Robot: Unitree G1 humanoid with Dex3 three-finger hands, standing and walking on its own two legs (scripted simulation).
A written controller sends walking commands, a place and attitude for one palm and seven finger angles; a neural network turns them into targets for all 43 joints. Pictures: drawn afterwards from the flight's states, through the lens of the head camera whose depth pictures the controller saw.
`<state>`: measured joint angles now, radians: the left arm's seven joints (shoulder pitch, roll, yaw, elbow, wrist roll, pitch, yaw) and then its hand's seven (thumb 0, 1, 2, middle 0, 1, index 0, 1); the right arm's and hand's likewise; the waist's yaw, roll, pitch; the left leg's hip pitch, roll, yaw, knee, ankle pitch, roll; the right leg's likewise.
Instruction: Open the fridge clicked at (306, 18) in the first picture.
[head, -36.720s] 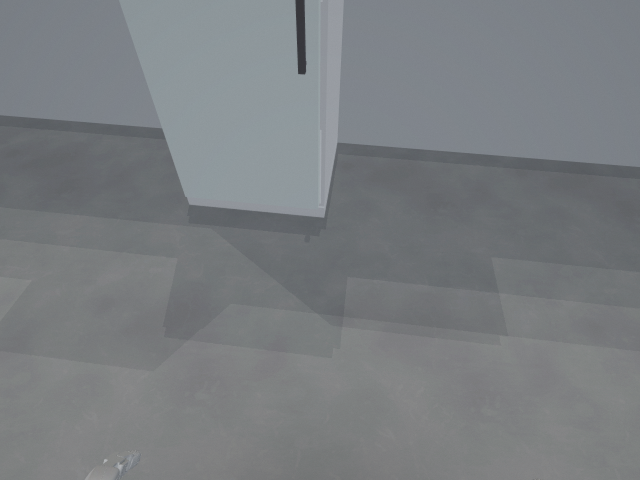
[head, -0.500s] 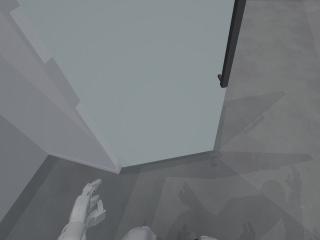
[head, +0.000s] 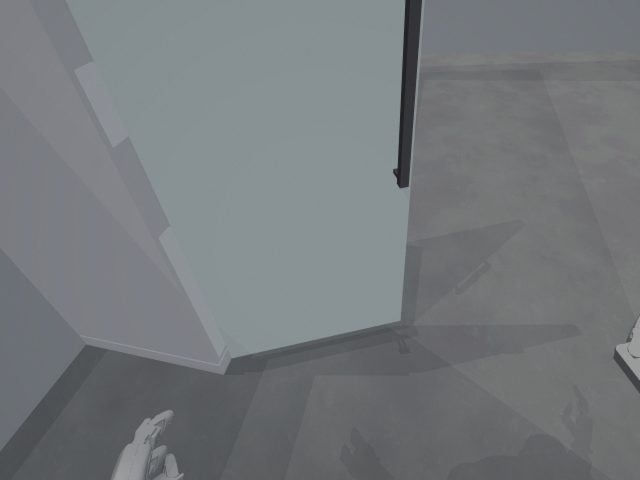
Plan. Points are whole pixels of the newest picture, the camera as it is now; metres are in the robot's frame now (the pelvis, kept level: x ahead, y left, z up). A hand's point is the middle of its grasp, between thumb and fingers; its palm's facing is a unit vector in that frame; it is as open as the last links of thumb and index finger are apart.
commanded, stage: stop stepping back and stand still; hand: right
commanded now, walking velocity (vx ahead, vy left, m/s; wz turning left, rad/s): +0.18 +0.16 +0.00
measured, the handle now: (403, 99) +0.79 -0.13 +0.15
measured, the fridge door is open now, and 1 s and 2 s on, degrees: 64 64 64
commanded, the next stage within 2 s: let the arm hang, fingers relaxed in 0.20 s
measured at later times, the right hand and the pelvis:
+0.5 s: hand out of the picture +0.13 -0.21 -0.14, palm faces +0.09 +0.97 -0.24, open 7.4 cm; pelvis +0.01 -0.01 -0.02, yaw -3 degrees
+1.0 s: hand out of the picture +0.07 -0.19 -0.16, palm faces +0.07 +0.98 -0.19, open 7.3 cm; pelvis +0.06 -0.01 +0.01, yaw -3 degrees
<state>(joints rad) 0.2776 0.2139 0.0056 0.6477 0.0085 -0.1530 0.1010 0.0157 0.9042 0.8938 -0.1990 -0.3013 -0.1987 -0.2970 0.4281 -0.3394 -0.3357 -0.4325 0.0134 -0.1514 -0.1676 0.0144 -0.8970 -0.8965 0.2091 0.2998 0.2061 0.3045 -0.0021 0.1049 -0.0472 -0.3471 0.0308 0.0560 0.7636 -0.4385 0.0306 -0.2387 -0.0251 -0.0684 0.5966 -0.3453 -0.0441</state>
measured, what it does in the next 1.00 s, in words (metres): steps on the spot: left foot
